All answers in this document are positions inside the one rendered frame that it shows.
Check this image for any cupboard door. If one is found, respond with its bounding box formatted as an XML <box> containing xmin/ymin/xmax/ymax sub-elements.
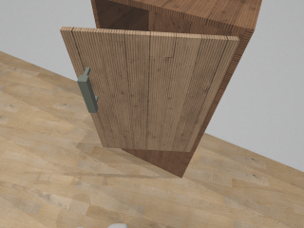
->
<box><xmin>60</xmin><ymin>27</ymin><xmax>240</xmax><ymax>152</ymax></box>

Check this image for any handle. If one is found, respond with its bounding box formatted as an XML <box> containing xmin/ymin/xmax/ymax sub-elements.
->
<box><xmin>77</xmin><ymin>66</ymin><xmax>99</xmax><ymax>113</ymax></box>

